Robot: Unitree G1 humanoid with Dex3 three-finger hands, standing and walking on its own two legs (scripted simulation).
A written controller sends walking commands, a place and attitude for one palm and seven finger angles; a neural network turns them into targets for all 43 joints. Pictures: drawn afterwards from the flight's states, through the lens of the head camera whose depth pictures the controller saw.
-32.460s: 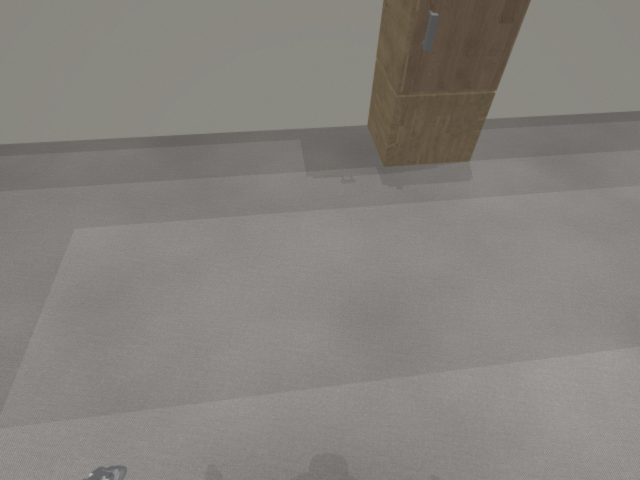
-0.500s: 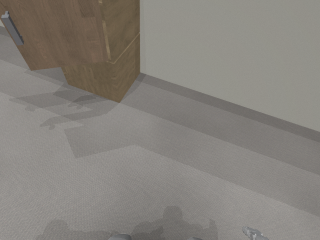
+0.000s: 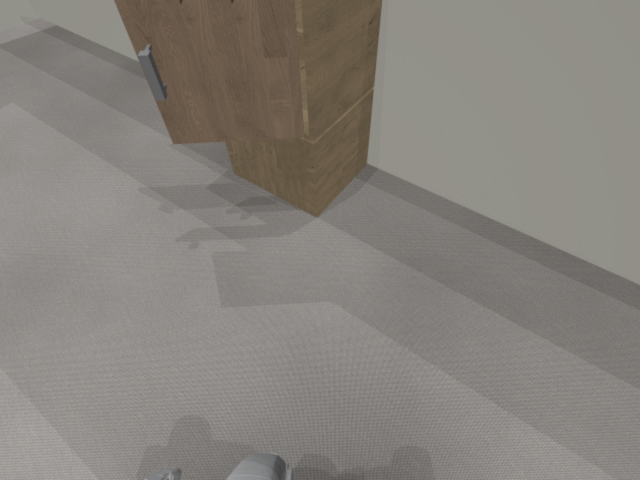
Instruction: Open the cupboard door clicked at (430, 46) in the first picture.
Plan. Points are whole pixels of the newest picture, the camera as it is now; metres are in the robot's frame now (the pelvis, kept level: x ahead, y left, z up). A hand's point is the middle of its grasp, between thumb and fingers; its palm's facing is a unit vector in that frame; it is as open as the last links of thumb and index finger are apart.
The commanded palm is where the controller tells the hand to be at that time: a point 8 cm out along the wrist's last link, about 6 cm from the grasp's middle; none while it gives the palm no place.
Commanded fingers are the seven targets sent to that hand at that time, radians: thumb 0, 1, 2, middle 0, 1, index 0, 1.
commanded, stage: turn to face it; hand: left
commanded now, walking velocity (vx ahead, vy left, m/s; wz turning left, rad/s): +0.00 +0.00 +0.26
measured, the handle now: (155, 72) +1.07 +0.50 -0.09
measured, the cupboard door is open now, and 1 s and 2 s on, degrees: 39 39 39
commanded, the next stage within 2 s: take the last steps up to it in 0.04 s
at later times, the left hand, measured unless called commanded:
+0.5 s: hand out of the picture +0.07 +0.22 -0.16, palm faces +0.20 -0.95 -0.23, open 7.4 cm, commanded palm none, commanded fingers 0.00 0.90 0.90 -0.20 -0.30 -0.20 -0.30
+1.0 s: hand out of the picture +0.08 +0.28 -0.19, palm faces +0.29 -0.94 -0.17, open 7.4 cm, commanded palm none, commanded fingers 0.00 0.90 0.90 -0.20 -0.30 -0.20 -0.30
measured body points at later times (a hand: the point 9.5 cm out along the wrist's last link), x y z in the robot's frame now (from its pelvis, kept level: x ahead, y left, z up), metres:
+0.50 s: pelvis +0.03 +0.01 -0.01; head +0.05 +0.00 +0.44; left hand +0.06 +0.27 -0.15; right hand +0.10 -0.22 -0.16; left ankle -0.01 +0.12 -0.74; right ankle +0.06 -0.11 -0.74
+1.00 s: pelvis +0.16 +0.11 -0.01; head +0.19 +0.14 +0.44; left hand +0.07 +0.33 -0.17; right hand +0.30 -0.09 -0.14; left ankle +0.18 +0.22 -0.74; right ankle +0.13 -0.03 -0.66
